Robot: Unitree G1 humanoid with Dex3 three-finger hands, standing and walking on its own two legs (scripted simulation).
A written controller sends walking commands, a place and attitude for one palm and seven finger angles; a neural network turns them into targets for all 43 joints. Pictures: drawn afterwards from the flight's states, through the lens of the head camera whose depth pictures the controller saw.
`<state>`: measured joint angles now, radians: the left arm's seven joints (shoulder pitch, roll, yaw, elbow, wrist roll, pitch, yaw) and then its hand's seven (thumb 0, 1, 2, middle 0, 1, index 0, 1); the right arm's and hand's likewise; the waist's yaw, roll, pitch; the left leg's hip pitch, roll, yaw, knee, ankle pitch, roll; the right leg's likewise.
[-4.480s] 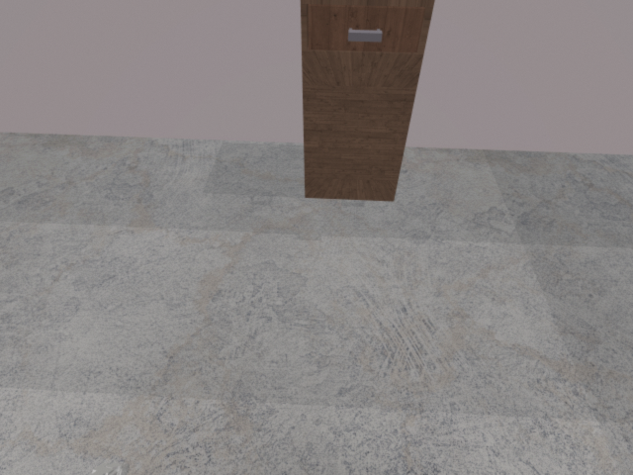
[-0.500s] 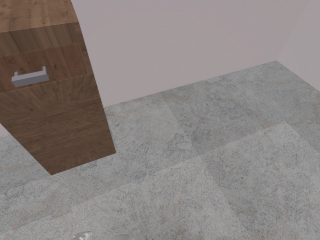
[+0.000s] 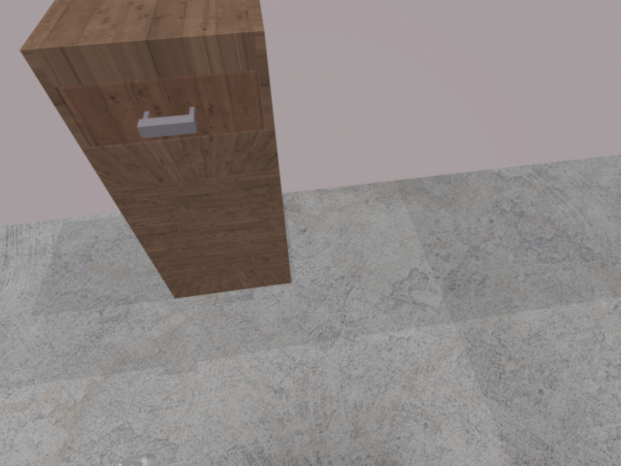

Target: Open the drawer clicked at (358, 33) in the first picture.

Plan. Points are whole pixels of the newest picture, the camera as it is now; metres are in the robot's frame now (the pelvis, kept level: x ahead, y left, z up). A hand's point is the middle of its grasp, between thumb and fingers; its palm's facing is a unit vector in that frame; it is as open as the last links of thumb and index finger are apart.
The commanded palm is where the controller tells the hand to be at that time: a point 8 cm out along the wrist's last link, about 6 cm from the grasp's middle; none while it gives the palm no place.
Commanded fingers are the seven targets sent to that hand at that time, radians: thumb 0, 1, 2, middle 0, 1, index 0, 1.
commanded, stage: turn to face it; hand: left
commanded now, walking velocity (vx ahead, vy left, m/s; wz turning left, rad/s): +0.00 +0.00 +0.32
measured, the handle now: (169, 119) +0.74 +0.33 +0.01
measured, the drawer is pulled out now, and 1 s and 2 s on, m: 0.00 0.00 0.00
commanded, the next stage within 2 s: take the last steps up to it in 0.16 s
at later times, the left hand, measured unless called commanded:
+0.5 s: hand out of the picture -0.06 +0.20 -0.18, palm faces +0.25 -0.95 -0.20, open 7.4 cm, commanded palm none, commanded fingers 0.00 0.90 0.90 -0.20 -0.30 -0.20 -0.30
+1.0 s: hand (193, 450) +0.17 +0.19 -0.16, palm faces +0.25 -0.95 -0.21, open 7.3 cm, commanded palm none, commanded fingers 0.00 0.90 0.90 -0.20 -0.30 -0.20 -0.30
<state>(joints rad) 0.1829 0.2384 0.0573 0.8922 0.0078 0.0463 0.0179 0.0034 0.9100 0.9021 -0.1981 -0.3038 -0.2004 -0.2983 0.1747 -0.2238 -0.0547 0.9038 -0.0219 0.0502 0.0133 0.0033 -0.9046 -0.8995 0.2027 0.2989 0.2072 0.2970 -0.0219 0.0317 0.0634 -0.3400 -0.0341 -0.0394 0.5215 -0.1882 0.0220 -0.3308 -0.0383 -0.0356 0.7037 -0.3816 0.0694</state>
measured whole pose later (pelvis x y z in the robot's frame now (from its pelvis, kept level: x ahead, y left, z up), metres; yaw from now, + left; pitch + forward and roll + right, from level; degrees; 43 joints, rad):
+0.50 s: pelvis -0.01 +0.01 +0.00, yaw +11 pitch -1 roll +0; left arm 0.32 0.23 0.05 1.04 0.03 0.04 0.01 0.00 0.91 0.90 -0.20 -0.30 -0.20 -0.30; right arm 0.19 -0.19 -0.03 0.99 -0.02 0.00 0.01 0.00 -0.91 -0.90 0.20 0.30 0.20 0.30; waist 0.04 -0.06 0.04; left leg -0.17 0.02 0.08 0.54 -0.35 0.02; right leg -0.32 -0.11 -0.14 0.78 -0.46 0.02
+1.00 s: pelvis +0.13 +0.00 +0.00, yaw +13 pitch -2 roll +0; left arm 0.18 0.14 0.04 1.02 0.01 -0.06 0.01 0.00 0.92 0.90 -0.20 -0.30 -0.20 -0.30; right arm 0.38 -0.16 -0.05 1.15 -0.02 0.00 -0.01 0.01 -0.91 -0.90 0.20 0.30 0.20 0.30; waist -0.03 0.04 0.06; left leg -0.34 0.07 0.04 1.15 -0.40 0.03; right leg -0.29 -0.03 -0.18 0.56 -0.25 -0.05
